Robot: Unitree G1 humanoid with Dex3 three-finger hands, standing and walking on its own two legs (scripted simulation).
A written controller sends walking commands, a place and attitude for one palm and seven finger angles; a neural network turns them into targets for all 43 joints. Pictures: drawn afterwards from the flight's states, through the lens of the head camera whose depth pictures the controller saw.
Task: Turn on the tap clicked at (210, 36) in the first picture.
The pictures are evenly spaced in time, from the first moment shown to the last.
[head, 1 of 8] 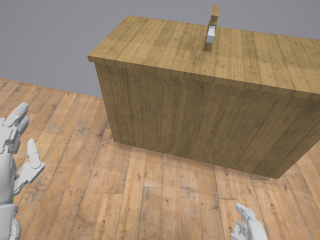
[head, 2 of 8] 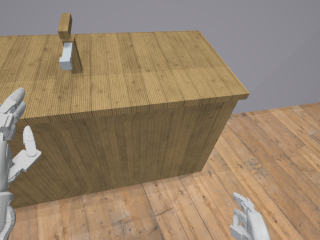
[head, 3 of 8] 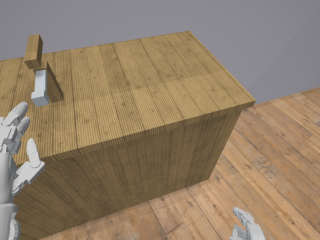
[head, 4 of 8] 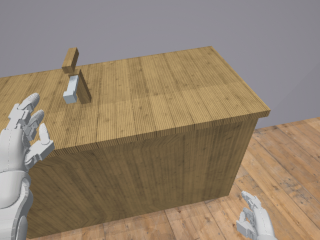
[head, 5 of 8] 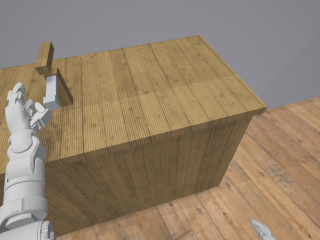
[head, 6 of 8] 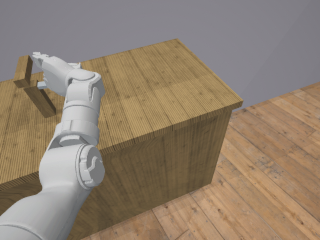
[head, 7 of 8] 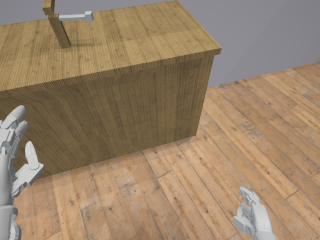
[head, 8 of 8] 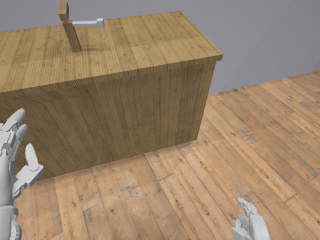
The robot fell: no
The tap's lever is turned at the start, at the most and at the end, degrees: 0 77 77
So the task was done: yes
